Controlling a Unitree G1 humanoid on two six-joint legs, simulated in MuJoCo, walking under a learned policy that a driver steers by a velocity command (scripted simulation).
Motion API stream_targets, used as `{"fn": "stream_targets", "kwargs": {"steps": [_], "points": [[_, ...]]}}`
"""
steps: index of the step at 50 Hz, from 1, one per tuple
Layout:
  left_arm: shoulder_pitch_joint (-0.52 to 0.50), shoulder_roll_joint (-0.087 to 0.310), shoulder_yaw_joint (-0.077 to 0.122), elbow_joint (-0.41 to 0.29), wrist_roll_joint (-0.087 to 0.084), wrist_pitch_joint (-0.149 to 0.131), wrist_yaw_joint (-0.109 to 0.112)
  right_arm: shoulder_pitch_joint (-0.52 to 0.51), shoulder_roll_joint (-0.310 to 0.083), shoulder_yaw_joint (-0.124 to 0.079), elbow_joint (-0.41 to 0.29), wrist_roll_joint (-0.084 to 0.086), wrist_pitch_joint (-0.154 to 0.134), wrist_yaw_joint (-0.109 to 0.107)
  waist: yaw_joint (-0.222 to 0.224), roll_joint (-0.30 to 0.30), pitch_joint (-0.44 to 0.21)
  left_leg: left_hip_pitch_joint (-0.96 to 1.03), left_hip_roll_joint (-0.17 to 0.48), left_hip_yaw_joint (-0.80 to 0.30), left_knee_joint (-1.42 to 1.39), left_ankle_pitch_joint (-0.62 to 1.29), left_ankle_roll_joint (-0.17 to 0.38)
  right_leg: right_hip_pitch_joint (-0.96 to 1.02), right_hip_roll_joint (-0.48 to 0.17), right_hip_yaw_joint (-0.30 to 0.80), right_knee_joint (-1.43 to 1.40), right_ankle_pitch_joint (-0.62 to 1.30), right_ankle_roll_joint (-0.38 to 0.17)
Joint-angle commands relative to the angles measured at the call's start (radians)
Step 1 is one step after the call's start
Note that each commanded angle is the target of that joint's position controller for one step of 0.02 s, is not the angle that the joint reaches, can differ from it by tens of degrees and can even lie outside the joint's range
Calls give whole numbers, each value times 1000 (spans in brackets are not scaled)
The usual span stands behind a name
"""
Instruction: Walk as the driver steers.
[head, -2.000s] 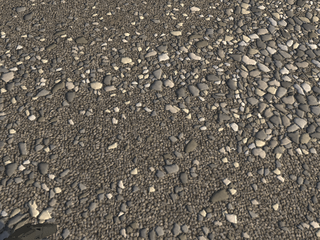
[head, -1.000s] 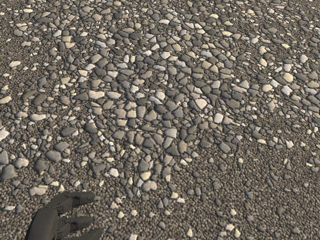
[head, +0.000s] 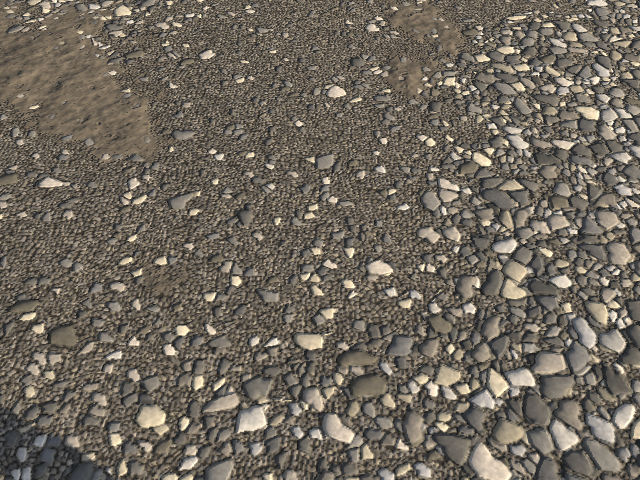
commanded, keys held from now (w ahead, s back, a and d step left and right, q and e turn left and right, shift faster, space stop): w+e+shift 0.44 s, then w+shift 0.16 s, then w+q+shift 0.02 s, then q+shift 0.38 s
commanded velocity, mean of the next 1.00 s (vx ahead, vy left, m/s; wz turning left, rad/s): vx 0.63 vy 0.00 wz -0.31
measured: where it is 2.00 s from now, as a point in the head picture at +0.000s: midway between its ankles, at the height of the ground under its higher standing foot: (416, 415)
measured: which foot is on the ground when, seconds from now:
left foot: down 0.00-0.02, up 0.04-0.40, down 0.42-0.82, up 0.84-1.00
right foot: down 0.00-0.42, up 0.44-0.80, down 0.82-1.00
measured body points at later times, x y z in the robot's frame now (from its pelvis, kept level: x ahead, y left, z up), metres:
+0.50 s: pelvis +0.25 -0.01 +0.01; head +0.27 -0.02 +0.46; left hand +0.44 +0.22 -0.10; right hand +0.34 -0.33 -0.06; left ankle +0.31 +0.10 -0.73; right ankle +0.10 -0.09 -0.66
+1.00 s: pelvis +0.51 -0.17 +0.00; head +0.57 -0.18 +0.45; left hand +0.78 -0.01 -0.09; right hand +0.47 -0.47 -0.11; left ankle +0.51 -0.03 -0.64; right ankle +0.55 -0.32 -0.73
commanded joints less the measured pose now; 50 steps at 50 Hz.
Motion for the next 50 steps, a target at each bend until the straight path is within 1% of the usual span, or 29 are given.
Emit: {"fn": "stream_targets", "kwargs": {"steps": [1,2,3,4,5,7,8,10,14,19,20,21,22,23,24,26,30,33,35,38,40,41,42,43,44,45,46,48,50], "points": [[-12,147,51,-98,-21,-15,-9,59,-188,-65,-47,11,-1,-11,-29,105,-90,72,311,-145,42,516,88,59,0,76,-64,-77,-103],[55,206,71,-79,-28,-21,-7,53,-157,-57,-81,7,-14,-1,-33,-53,-87,-96,182,-47,202,303,37,189,-84,308,-192,-273,-203],[173,220,81,-56,-28,-26,-9,-6,-125,-44,-120,15,-32,7,18,-221,-77,-339,47,62,399,21,-35,348,-231,713,-405,-570,-338],[252,180,70,-39,-8,-33,-6,-77,-146,-45,-139,35,-54,16,65,-217,-39,-550,37,-27,515,-178,-41,485,-288,908,-481,-713,-357],[241,165,67,-45,-4,-41,1,-95,-141,-42,-140,41,-78,29,59,-140,-28,-604,78,-78,550,-119,-37,511,-281,877,-458,-678,-321],[210,157,68,-68,-18,-34,15,-144,-128,-40,-138,11,-117,46,54,-1,-26,-592,115,-71,466,-32,-47,498,-208,717,-432,-489,-274],[192,146,63,-73,-25,-26,26,-153,-122,-42,-129,1,-128,50,47,16,-33,-545,129,-58,388,16,-59,478,-162,632,-425,-394,-251],[168,134,57,-79,-31,-4,41,-152,-103,-44,-112,7,-133,53,31,-22,-25,-446,116,-18,237,38,-95,398,-96,531,-415,-307,-229],[138,161,62,-93,-35,25,58,-193,-67,-38,-111,31,-129,47,40,-103,7,-252,53,24,10,110,-150,196,-41,497,-394,-282,-219],[100,120,49,-108,-44,34,52,-138,-133,-71,-95,65,-142,31,-6,-116,-10,59,92,3,-161,272,-155,63,-27,529,-292,-279,-146],[89,90,39,-116,-41,28,48,-61,-158,-85,-77,65,-143,25,-47,-104,-37,192,137,-5,-161,262,-136,-10,-14,507,-212,-283,-117],[76,37,21,-131,-30,17,39,93,-205,-103,-55,55,-145,15,-122,-42,-127,421,258,-109,-152,181,-80,-138,29,432,10,-331,-75],[124,-47,-9,-174,-42,1,33,244,-281,-114,-38,15,-139,15,-135,202,-288,659,524,-516,-242,-195,59,-333,119,271,344,-460,-38],[137,16,-5,-190,-70,-7,43,222,-284,-118,-17,4,-134,29,-111,319,-216,587,601,-751,-301,-433,119,-484,16,171,546,-360,-24],[89,84,10,-169,-49,-3,46,201,-207,-99,-24,11,-130,29,-128,231,-93,493,553,-644,-303,-394,100,-536,-27,135,641,-275,-19],[29,71,9,-154,-10,-12,38,250,-152,-77,15,5,-119,30,-132,104,4,372,444,-402,-319,-169,68,-517,-56,112,670,-171,-34],[-67,0,-10,-194,-34,-17,12,267,-78,-45,73,13,-120,46,-79,130,109,206,375,-215,-383,36,72,-518,-80,124,608,-98,-49],[-175,-7,-29,-243,7,-39,-5,225,-92,-34,95,28,-109,38,-38,98,172,66,337,-119,-413,424,97,-439,-84,27,341,20,-8],[-278,-31,-42,-275,24,-73,-29,262,-152,-48,115,39,-100,26,-74,91,168,-84,299,-51,-444,607,69,-151,-23,-48,96,177,12],[-219,71,9,-254,8,-80,-33,320,-228,-64,148,47,-96,23,-26,154,61,45,334,-65,-352,786,22,92,44,-10,-54,259,-3],[-20,125,42,-202,24,-71,-7,296,-242,-67,145,48,-86,22,113,191,-70,40,291,-38,-72,965,-52,370,47,-7,-121,363,-47],[125,172,57,-181,47,-57,16,277,-213,-60,107,34,-86,19,181,168,-189,-141,234,-42,184,735,-101,650,-95,90,-48,573,-84],[169,237,55,-181,87,-42,28,462,-33,-13,93,4,-78,22,68,-188,-434,-375,115,2,654,-266,-161,949,-473,399,73,1085,-222],[159,195,44,-208,82,-28,18,538,-111,-15,117,36,-73,21,88,-224,-662,-380,104,-125,864,-319,-174,948,-525,600,-23,959,-317],[81,148,37,-209,55,-12,18,436,-170,-40,94,57,-56,13,72,-144,-528,-456,170,-64,881,-259,-182,823,-453,450,-75,831,-290],[30,97,27,-186,28,-5,20,367,-166,-43,74,55,-40,1,50,-95,-370,-521,206,-3,830,-189,-187,696,-402,327,-103,772,-260],[-6,58,18,-168,17,-2,24,346,-153,-46,73,46,-21,-10,23,-62,-263,-522,231,19,816,-156,-200,564,-360,248,-141,731,-248],[-115,49,23,-151,32,-2,25,380,-92,-44,63,50,25,-15,-64,-109,-149,-389,273,32,744,-132,-210,285,-340,129,-268,550,-229],[-207,67,35,-138,33,-12,27,330,-65,-41,28,42,50,-19,-93,-108,-74,-328,298,57,594,-94,-209,128,-353,42,-351,457,-226]]}}
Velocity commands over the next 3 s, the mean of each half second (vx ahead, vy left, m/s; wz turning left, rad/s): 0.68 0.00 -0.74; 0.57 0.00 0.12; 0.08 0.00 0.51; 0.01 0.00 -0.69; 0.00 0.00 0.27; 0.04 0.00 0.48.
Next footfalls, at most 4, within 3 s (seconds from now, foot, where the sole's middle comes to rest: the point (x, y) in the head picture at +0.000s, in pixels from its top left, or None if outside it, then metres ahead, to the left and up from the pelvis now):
0.42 left None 0.34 0.09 -0.76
0.82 right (491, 447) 0.58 -0.34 -0.76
1.20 left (371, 391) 0.71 -0.09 -0.76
1.76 right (473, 431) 0.62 -0.30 -0.76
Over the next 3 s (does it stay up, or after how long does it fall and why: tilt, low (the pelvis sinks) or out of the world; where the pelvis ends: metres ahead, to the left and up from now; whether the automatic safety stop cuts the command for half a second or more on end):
stays up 0.69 -0.25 0.01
